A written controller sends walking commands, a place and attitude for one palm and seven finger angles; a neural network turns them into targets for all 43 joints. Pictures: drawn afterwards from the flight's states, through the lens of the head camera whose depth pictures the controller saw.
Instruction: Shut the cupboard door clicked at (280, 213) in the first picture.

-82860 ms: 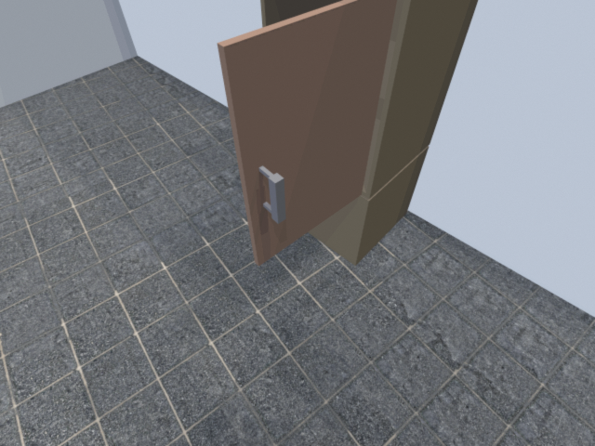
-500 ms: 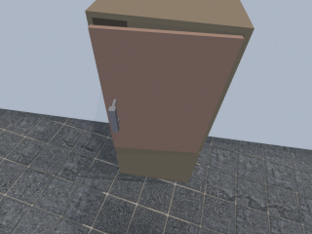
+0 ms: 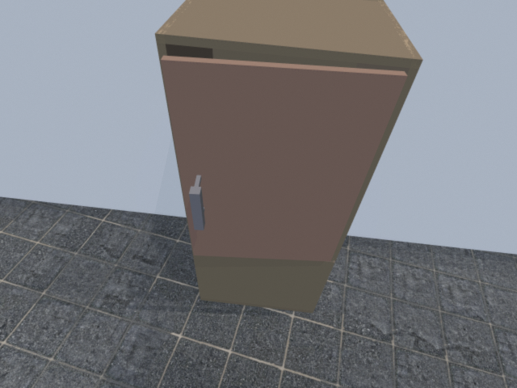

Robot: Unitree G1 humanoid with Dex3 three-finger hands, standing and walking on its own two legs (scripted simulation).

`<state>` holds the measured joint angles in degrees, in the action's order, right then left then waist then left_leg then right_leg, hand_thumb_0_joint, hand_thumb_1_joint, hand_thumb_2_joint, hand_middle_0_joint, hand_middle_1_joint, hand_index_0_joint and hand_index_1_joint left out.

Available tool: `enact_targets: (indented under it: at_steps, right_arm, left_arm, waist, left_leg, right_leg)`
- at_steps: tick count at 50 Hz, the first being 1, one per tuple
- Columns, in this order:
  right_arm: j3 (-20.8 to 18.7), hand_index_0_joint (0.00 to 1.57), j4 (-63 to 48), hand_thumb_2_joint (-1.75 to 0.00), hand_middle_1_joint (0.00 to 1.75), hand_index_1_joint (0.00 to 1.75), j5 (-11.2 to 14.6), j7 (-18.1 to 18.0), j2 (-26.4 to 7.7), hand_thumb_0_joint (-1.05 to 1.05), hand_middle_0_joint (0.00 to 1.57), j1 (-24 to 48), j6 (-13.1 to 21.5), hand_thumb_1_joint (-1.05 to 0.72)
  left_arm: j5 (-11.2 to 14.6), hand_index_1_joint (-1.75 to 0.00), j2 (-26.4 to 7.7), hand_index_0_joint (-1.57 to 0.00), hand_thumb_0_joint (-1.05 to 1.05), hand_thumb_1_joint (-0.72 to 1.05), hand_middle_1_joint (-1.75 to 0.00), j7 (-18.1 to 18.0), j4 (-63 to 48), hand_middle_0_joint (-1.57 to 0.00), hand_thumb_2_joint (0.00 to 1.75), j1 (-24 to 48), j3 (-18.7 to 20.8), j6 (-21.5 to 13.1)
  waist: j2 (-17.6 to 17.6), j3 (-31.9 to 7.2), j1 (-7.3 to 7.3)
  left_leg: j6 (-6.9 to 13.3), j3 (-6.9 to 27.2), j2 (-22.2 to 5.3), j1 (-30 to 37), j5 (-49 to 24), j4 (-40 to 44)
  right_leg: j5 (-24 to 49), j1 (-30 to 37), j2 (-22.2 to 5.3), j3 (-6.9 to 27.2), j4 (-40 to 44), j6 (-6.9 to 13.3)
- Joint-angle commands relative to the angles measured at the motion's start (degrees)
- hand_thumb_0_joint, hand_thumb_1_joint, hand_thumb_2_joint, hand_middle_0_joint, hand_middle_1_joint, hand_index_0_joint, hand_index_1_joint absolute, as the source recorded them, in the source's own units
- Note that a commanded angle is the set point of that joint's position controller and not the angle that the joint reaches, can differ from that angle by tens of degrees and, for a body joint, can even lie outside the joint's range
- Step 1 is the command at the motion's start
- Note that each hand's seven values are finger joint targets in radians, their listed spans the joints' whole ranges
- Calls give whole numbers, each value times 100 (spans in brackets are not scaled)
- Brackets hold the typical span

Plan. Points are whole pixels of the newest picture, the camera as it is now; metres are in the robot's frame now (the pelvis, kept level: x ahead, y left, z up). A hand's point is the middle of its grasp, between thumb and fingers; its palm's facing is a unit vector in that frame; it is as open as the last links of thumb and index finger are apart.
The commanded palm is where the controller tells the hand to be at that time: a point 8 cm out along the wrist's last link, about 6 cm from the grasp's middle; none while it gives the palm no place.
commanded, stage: shuffle to correct the standing spot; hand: left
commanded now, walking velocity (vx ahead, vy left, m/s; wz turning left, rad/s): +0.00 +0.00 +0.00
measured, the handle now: (199, 202) +0.52 +0.16 -0.07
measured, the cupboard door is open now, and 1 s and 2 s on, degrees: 5 5 5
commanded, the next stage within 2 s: come to a stop and stand still in 0.98 s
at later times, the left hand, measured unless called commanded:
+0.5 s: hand out of the picture -0.12 +0.15 -0.17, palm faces +0.10 -0.98 -0.14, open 7.4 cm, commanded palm none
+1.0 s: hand out of the picture +0.14 +0.15 -0.16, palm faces -0.05 -0.98 -0.21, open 7.3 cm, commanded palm none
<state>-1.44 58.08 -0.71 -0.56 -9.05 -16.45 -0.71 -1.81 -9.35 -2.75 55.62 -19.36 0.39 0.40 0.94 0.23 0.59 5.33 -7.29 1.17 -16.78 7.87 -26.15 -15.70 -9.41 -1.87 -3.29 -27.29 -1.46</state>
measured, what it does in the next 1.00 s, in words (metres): steps on the spot: right foot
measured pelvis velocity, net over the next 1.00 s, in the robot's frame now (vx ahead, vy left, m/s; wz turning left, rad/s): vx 0.05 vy -0.03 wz -0.03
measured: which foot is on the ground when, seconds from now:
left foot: down 0.00-1.00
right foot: down 0.00-0.58, up 0.60-0.98, down 1.00-1.00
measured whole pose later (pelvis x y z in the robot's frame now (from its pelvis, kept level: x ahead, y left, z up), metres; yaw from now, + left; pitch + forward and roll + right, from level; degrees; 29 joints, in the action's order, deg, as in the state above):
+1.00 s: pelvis +0.05 -0.03 +0.00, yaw -2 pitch +1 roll +0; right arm -2.3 64.2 -1.4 -1.1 -4.5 -26.4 1.2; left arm -1.7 -10.7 -0.1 55.4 -10.7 3.5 -0.4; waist 0.7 2.0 3.8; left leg 0.5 -7.5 -2.1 -9.6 18.3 -27.4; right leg -11.4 -17.2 -4.8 -5.2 -27.0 -0.1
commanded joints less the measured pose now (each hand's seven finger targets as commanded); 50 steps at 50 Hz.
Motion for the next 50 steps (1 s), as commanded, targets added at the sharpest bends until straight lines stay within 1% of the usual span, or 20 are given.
enact_targets:
  at_steps: [1,11,15,17,19,20,22,23,26,27,28,29,30,31,35,39,44,48,49,50]
  right_arm:
    - [-114,20,-259,-90,30,30,-8,-20,-677,0,20,-150,114,-90]
    - [-257,20,-86,-90,30,30,-46,-78,-979,0,20,-30,-40,-90]
    - [-286,20,-49,-90,30,30,-63,-115,-893,0,20,89,-64,-90]
    - [-277,20,-46,-90,30,30,-48,-110,-715,0,20,115,-78,-90]
    - [-208,20,-111,-90,30,30,-35,-83,-324,0,20,69,-108,-90]
    - [-225,20,-97,-90,30,30,-38,-61,-189,0,20,-49,-114,-90]
    - [-258,20,-47,-90,30,30,-10,-28,-142,0,20,-331,-61,-90]
    - [-232,20,-25,-90,30,30,8,4,-60,0,20,-481,7,-90]
    - [-116,20,103,-90,30,30,-12,-31,40,0,20,-722,179,-90]
    - [-153,20,163,-90,30,30,-10,-76,-130,0,20,-960,234,-90]
    - [-247,20,213,-90,30,30,-61,-140,-577,0,20,-1274,274,-90]
    - [-347,20,188,-90,30,30,-96,-201,-963,0,20,-1509,271,-90]
    - [-343,20,191,-90,30,30,-111,-213,-922,0,20,-1326,261,-90]
    - [-255,20,172,-90,30,30,-98,-215,-701,0,20,-1052,285,-90]
    - [-179,20,96,-90,30,30,-54,-215,-476,0,20,-761,416,-90]
    - [-194,20,255,-90,30,30,-79,-209,-399,0,20,-1020,430,-90]
    - [-244,20,386,-90,30,30,-145,-165,-499,0,20,-1292,353,-90]
    - [-240,20,347,-90,30,30,-86,-116,-430,0,20,-1043,290,-90]
    - [-193,20,306,-90,30,30,-36,-72,-222,0,20,-995,300,-90]
    - [-126,20,145,-90,30,30,-14,-45,75,0,20,-976,268,-90]
  left_arm:
    - [25,-30,-429,-20,0,90,-30,-17,-94,-20,90,-608,77,-71]
    - [-60,-30,-183,-20,0,90,-30,87,302,-20,90,-1359,105,128]
    - [-25,-30,-33,-20,0,90,-30,155,475,-20,90,-1769,155,172]
    - [-21,-30,-119,-20,0,90,-30,136,512,-20,90,-1921,197,139]
    - [-2,-30,-355,-20,0,90,-30,90,478,-20,90,-1641,278,71]
    - [18,-30,-480,-20,0,90,-30,47,356,-20,90,-1177,319,27]
    - [25,-30,-461,-20,0,90,-30,0,88,-20,90,-375,339,-74]
    - [-1,-30,-455,-20,0,90,-30,15,30,-20,90,-187,327,-103]
    - [9,-30,-400,-20,0,90,-30,88,315,-20,90,-737,272,-70]
    - [17,-30,-251,-20,0,90,-30,119,328,-20,90,-803,252,-54]
    - [47,-30,35,-20,0,90,-30,174,277,-20,90,-908,216,-41]
    - [3,-30,88,-20,0,90,-30,216,51,-20,90,-602,207,-47]
    - [-64,-30,-90,-20,0,90,-30,245,-26,-20,90,-297,269,-6]
    - [-81,-30,-104,-20,0,90,-30,248,52,-20,90,-299,292,27]
    - [-16,-30,56,-20,0,90,-30,306,101,-20,90,-350,286,9]
    - [24,-30,79,-20,0,90,-30,330,-43,-20,90,176,271,13]
    - [35,-30,34,-20,0,90,-30,334,-326,-20,90,868,263,-69]
    - [43,-30,-231,-20,0,90,-30,265,-17,-20,90,29,337,-165]
    - [35,-30,-519,-20,0,90,-30,214,136,-20,90,-442,393,-227]
    - [39,-30,-987,-20,0,90,-30,158,229,-20,90,-781,471,-253]
  waist:
    - [-192,308,-44]
    - [-712,623,-163]
    - [-385,646,-292]
    - [134,617,-323]
    - [1132,835,-175]
    - [1460,828,-12]
    - [963,562,329]
    - [701,608,392]
    - [240,735,178]
    - [-265,758,210]
    - [-1443,813,285]
    - [-1748,982,340]
    - [-1125,1041,273]
    - [-1158,1101,115]
    - [-238,883,-126]
    - [-539,714,23]
    - [-654,636,256]
    - [-207,36,-187]
    - [400,-297,-402]
    - [1532,-447,-463]
  left_leg:
    - [-306,1192,-845,227,1272,1059]
    - [-241,1578,-1294,-453,3531,1995]
    - [-352,1151,-1126,-675,3176,1744]
    - [-478,782,-735,-683,2891,1127]
    - [-552,218,-104,-571,1963,-703]
    - [-548,69,-75,-306,1458,-1967]
    - [-436,477,-324,-74,1502,-2928]
    - [-406,387,-412,-53,1626,-2393]
    - [-475,-45,-167,693,1319,-276]
    - [-422,374,-380,969,1536,214]
    - [-37,2116,-1500,1238,2454,1125]
    - [438,3173,-2450,1165,2879,1888]
    - [493,3073,-2461,666,3166,2077]
    - [317,2795,-2228,262,3000,2137]
    - [378,1717,-1919,108,1631,1987]
    - [358,1122,-1729,568,858,1852]
    - [461,1192,-1782,724,197,1471]
    - [25,794,-1211,-69,337,243]
    - [-178,382,-797,-855,1014,-622]
    - [-406,-169,-240,-1846,2369,-1774]
  right_leg:
    - [68,-486,-322,364,524,253]
    - [-830,-352,119,-262,-197,227]
    - [-636,39,169,-300,218,327]
    - [-1086,-46,-24,149,787,461]
    - [-2614,-962,-863,1556,1773,871]
    - [-3083,-1555,-1421,2099,2292,1151]
    - [-2095,-1832,-1465,1882,2138,1214]
    - [-1583,-1659,-1260,1383,1825,1100]
    - [-1853,-1637,-633,871,826,792]
    - [-1566,-1794,-395,666,146,672]
    - [-1320,-2542,35,274,-1058,407]
    - [-1352,-3109,73,-59,-2107,262]
    - [-975,-2941,-201,342,-2795,302]
    - [-611,-2855,-265,473,-3147,258]
    - [233,-2538,-455,433,-3202,110]
    - [425,-2344,-463,125,-2178,46]
    - [71,-1705,-326,-222,-800,50]
    - [647,463,-156,-296,359,141]
    - [449,1468,-847,439,541,367]
    - [178,2040,-1921,1604,925,826]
